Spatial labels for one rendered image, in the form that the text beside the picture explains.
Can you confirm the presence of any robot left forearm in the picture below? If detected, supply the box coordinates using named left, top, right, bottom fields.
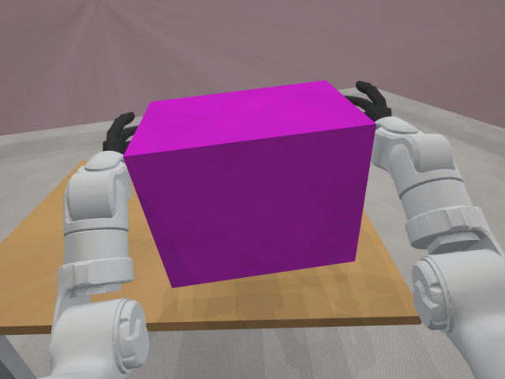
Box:
left=49, top=151, right=134, bottom=372

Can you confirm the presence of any right robot upper arm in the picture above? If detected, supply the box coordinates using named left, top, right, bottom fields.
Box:
left=412, top=249, right=505, bottom=379

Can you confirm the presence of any right robot hand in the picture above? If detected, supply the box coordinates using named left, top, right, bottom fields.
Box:
left=345, top=81, right=392, bottom=122

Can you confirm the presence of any left robot upper arm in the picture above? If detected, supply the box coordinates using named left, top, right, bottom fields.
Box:
left=37, top=298, right=150, bottom=379

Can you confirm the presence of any left robot hand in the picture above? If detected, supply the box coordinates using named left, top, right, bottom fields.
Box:
left=103, top=112, right=138, bottom=155

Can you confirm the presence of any table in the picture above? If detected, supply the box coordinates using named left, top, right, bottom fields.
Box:
left=0, top=160, right=422, bottom=379

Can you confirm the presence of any carton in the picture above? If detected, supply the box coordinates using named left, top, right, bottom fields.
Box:
left=123, top=81, right=376, bottom=288

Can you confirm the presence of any robot right forearm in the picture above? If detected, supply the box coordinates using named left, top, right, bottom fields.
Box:
left=371, top=117, right=505, bottom=260

